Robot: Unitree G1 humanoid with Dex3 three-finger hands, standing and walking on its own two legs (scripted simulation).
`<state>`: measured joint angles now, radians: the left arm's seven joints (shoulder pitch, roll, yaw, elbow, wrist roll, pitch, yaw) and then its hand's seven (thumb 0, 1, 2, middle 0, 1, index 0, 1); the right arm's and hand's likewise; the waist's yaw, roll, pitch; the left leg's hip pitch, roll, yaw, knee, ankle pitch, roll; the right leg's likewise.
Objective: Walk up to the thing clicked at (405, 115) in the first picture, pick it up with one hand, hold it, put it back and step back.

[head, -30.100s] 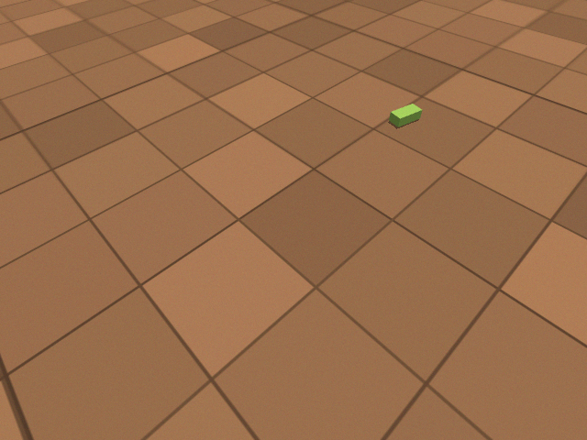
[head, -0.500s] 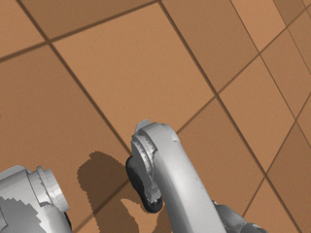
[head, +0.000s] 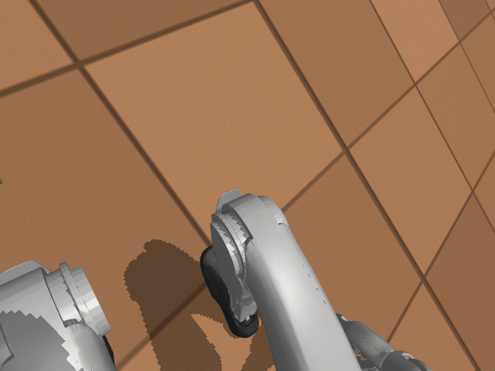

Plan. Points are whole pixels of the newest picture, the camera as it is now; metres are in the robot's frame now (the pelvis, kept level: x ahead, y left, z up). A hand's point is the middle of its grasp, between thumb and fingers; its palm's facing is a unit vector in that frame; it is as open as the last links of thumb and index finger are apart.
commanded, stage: close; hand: left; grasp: from above
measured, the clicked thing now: out of the picture +0.46 +0.33 -0.27
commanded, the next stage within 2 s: settle in 0.62 s
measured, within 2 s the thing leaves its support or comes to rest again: leaves its support in 1.10 s
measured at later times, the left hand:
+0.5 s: hand out of the picture +0.45 +0.32 -0.24, palm faces -0.42 -0.15 -0.90, open 10.9 cm
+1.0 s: hand out of the picture +0.45 +0.32 -0.24, palm faces -0.42 -0.16 -0.89, open 10.9 cm
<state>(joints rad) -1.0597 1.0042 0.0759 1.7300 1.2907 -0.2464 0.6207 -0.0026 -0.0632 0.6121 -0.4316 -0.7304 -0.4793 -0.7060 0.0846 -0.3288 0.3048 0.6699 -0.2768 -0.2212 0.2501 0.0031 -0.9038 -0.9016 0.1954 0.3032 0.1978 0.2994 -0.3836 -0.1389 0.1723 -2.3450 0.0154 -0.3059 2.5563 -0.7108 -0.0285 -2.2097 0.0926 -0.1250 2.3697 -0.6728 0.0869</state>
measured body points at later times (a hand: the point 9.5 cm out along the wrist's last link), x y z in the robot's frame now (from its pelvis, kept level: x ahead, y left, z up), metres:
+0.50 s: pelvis +0.00 +0.00 +0.00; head +0.27 +0.13 +0.33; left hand +0.46 +0.33 -0.19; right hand +0.06 -0.25 -0.05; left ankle +0.06 +0.13 -0.27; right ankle +0.12 -0.13 -0.27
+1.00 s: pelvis +0.00 +0.00 +0.00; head +0.27 +0.14 +0.34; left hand +0.47 +0.33 -0.19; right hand +0.06 -0.25 -0.05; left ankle +0.06 +0.13 -0.27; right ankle +0.12 -0.13 -0.27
